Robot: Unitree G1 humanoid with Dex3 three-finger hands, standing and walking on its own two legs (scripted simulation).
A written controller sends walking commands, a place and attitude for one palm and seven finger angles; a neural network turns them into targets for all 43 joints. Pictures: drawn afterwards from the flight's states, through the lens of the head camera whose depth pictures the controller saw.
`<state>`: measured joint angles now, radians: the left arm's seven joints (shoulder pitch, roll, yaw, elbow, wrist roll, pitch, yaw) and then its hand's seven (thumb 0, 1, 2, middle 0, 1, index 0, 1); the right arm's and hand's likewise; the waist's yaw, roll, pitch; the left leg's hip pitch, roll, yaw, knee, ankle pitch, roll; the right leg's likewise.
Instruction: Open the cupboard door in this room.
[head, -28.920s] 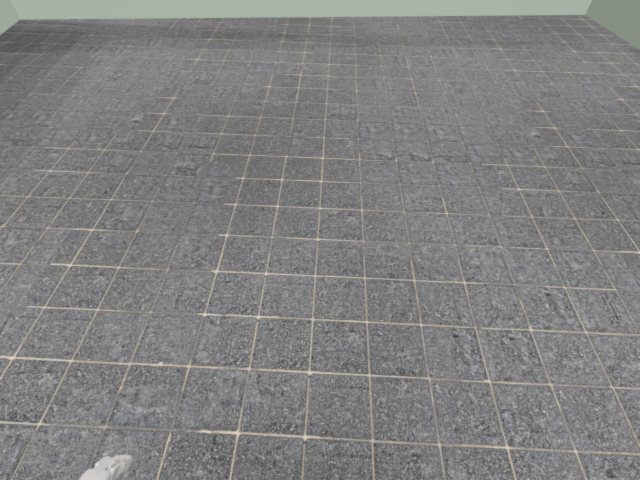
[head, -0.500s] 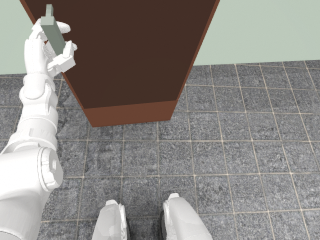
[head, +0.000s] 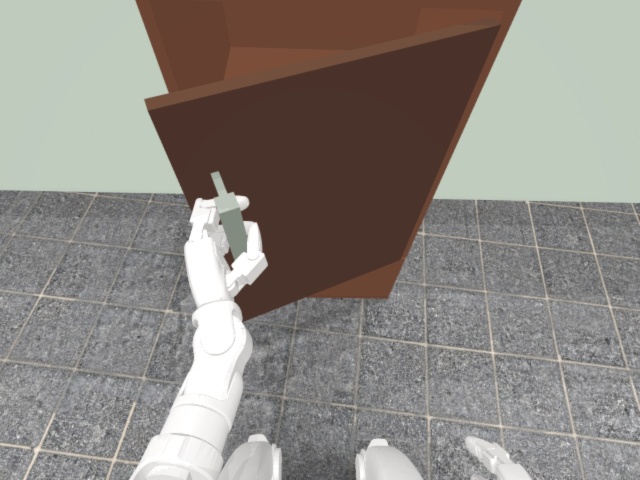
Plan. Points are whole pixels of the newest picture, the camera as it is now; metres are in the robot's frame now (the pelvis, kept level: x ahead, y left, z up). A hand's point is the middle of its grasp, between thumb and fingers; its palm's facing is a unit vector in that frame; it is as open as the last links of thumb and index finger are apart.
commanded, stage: pull the door open along its arc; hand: left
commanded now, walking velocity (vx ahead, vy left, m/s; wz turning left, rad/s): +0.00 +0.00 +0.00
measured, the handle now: (230, 220) +0.43 +0.13 +0.04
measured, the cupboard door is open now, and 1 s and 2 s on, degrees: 24 40 43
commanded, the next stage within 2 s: open thumb and fingers to let go in 0.28 s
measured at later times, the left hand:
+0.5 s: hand (314, 312) +0.31 +0.02 +0.03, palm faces +0.37 -0.93 -0.03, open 6.2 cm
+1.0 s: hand (305, 319) +0.30 +0.03 +0.03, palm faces +0.37 -0.93 -0.02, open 13.8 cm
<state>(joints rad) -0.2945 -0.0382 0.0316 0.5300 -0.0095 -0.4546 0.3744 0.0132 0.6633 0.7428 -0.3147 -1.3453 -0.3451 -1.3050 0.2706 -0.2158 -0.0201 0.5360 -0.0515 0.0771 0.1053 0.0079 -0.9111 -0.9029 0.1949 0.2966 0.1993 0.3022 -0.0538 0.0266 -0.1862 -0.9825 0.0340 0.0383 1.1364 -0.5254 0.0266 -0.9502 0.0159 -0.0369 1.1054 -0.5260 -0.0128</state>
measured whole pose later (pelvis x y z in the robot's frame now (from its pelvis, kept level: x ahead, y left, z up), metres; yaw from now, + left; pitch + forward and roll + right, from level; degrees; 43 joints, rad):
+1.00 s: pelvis -0.01 -0.05 +0.00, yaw +4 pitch +18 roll +2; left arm -0.01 -0.12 -0.19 0.35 0.09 -0.41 0.57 0.00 -0.41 0.34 -0.30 -1.09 -0.29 -1.09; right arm 0.20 -0.19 -0.03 0.61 -0.08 -0.04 0.02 0.01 -0.91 -0.90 0.19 0.30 0.20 0.30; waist -0.03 0.02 -0.18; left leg -0.93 0.01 -0.03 1.11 -0.49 -0.05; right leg -0.91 0.00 -0.10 1.15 -0.56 -0.09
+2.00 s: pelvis -0.02 +0.00 -0.01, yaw +2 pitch +16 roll -1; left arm 0.26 0.03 -0.28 0.03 0.02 -0.39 0.14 -0.01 -0.50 0.30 -0.15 -0.30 -0.15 -0.30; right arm 0.22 -0.19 0.02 0.42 -0.01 0.00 0.03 0.01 -0.91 -0.90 0.20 0.30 0.20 0.30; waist -0.01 0.03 -0.16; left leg -0.96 0.00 0.01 1.21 -0.53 0.03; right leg -0.92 -0.01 -0.06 1.20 -0.56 -0.02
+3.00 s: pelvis -0.01 -0.02 +0.01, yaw +3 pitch +11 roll -2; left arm 0.56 0.22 0.04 -0.27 -0.23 -0.26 -0.15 -0.01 -0.50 0.30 -0.15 -0.30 -0.15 -0.30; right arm 0.30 -0.23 0.02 0.39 0.04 -0.04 -0.06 0.02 -0.91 -0.90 0.20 0.30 0.20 0.30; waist -0.01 0.05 -0.17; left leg -0.78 0.02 -0.03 1.08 -0.50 0.00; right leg -0.72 0.01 -0.09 1.04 -0.52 -0.04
